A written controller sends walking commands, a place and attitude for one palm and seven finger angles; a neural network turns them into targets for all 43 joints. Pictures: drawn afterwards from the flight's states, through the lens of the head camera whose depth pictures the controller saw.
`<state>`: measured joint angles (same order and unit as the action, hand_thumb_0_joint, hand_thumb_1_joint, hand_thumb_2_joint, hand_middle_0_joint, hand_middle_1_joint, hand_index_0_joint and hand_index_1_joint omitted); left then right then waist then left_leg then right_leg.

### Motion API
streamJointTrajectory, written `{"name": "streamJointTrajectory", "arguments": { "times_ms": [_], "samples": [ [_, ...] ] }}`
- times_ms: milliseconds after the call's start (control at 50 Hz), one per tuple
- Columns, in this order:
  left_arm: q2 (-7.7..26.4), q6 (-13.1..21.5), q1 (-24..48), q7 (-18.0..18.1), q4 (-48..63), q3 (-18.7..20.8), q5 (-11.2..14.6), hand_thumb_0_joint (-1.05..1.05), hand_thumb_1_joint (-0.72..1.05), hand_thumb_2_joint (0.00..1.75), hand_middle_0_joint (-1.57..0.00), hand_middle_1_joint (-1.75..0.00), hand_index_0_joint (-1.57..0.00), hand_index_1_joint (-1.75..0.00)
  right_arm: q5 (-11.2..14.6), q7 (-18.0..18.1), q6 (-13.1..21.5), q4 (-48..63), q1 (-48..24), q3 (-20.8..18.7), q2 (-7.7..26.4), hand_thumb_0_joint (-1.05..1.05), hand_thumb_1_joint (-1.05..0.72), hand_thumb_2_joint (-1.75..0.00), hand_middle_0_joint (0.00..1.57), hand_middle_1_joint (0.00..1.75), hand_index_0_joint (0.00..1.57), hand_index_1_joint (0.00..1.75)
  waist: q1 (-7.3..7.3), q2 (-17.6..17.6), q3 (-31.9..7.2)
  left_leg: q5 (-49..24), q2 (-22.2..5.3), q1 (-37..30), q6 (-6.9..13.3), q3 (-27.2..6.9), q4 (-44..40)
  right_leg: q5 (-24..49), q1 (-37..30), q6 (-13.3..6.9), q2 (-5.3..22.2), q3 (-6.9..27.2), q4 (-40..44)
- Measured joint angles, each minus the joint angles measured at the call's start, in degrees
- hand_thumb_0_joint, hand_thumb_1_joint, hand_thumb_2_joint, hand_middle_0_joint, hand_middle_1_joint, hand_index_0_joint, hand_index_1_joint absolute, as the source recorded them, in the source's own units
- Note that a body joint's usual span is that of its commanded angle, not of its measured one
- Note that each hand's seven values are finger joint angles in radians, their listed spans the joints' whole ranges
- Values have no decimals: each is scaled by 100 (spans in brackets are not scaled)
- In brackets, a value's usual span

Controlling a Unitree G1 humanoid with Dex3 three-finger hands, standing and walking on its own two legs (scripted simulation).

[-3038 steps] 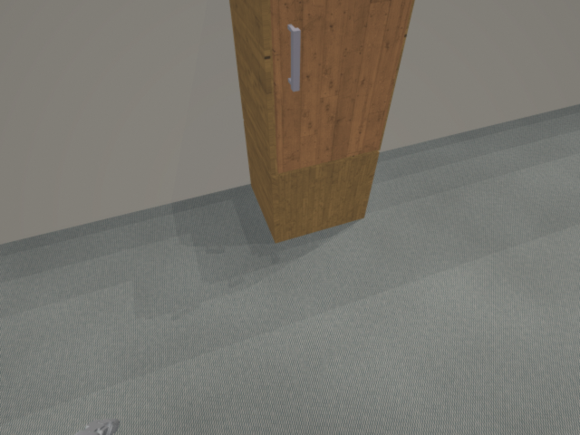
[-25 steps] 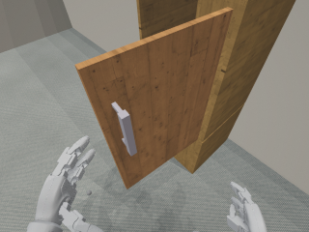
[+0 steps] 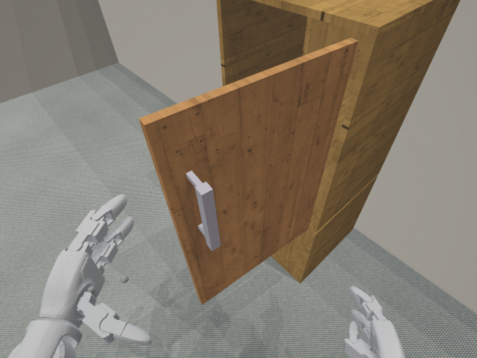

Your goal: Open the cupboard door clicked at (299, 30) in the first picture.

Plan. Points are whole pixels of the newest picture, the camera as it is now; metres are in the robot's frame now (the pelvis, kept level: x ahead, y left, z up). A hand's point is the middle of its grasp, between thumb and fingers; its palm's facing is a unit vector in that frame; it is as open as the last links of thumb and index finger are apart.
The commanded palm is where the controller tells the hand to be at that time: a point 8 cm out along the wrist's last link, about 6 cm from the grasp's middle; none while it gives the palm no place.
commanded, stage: draw the hand back to the body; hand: left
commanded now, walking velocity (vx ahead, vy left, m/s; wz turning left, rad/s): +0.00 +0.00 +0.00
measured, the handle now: (203, 212) +0.33 +0.10 +0.09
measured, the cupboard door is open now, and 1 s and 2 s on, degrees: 84 84 84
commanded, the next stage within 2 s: step back with the hand held close in 1.08 s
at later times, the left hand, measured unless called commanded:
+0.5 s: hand (66, 247) +0.21 +0.24 +0.16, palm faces +0.36 -0.84 -0.41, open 11.5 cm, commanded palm +0.16 +0.29 +0.18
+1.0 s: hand (47, 237) +0.21 +0.26 +0.18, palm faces +0.42 -0.81 -0.41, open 7.5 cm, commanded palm +0.16 +0.30 +0.19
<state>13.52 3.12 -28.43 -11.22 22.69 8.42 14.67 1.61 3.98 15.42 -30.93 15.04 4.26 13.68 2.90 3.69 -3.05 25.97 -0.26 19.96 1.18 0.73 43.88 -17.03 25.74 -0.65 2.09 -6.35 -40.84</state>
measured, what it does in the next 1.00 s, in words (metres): stands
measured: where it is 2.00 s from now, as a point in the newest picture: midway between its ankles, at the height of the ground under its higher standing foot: outside the picture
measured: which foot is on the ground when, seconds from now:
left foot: down 0.00-1.00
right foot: down 0.00-1.00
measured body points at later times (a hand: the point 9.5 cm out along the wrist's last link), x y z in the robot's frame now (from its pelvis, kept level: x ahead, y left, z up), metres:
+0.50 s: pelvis +0.02 +0.01 +0.03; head +0.01 -0.01 +0.48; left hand +0.18 +0.29 +0.18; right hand +0.21 -0.20 -0.05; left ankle -0.03 +0.10 -0.71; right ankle +0.05 -0.12 -0.71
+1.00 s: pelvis +0.02 +0.01 +0.03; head +0.00 -0.01 +0.48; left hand +0.18 +0.30 +0.20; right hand +0.20 -0.22 -0.06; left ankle -0.03 +0.10 -0.71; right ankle +0.05 -0.12 -0.71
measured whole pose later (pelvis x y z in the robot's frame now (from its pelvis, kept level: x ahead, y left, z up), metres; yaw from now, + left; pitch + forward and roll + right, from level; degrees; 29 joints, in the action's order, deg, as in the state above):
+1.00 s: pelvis +0.02 +0.01 +0.03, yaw -2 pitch -5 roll -1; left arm 18.5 5.7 -26.4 6.2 22.0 18.2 1.7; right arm -1.2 3.4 7.2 -37.5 11.1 1.1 13.1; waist 4.6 3.7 3.1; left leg 17.3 0.0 -0.2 1.5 2.7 22.3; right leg -9.0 6.8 0.0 0.9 -4.5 -21.1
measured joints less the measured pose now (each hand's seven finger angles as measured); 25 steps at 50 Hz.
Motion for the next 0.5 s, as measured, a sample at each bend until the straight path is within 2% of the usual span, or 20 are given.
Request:
{"name": "streamJointTrajectory", "arguments": {
  "times_ms": [20, 100, 180, 300, 500],
  "samples": [
    [22, -28, -6, -28, 4, 63, 25, -2, -46, 32, -15, -30, -16, -30, 6, 2, 2, -19, -13, -2, 3, 2, -90, -90, 20, 30, 20, 30, 9, 0, 7, -11, -2, -47, -1, -3, -41, 11, -49, 1, -4, -3, 43],
    [309, -40, -208, 853, 237, 66, -766, -2, -39, 35, -16, -30, -16, -30, -145, 62, -94, -110, -87, -68, -33, 2, -90, -90, 20, 30, 20, 30, 50, -1, 143, -119, -15, -444, 7, 24, -386, 117, -433, 11, -42, 19, 374],
    [299, 46, -428, 1416, 348, 52, -1133, -1, -28, 40, -16, -30, -17, -30, -206, 70, -245, -196, -144, -130, -32, 2, -90, -90, 20, 30, 20, 30, 71, 22, 288, -290, 3, -846, 25, 43, -815, 274, -829, 33, -51, 36, 783],
    [293, 139, -374, 1698, 219, 79, -1352, -1, -9, 48, -17, -30, -17, -30, -263, 77, -412, -385, -234, -156, -32, 2, -90, -90, 20, 30, 20, 30, 140, 16, 443, -516, 55, -1317, 50, 77, -1361, 450, -1254, 67, -31, 70, 1230],
    [442, 217, -96, 1756, 110, 521, -1375, 0, 25, 62, -19, -30, -19, -30, -296, -4, -601, -504, -362, -176, -98, 2, -90, -90, 20, 30, 20, 30, 157, 20, 539, -723, 61, -1790, 52, 135, -1902, 637, -1679, 85, -61, 124, 1704]
  ]
}}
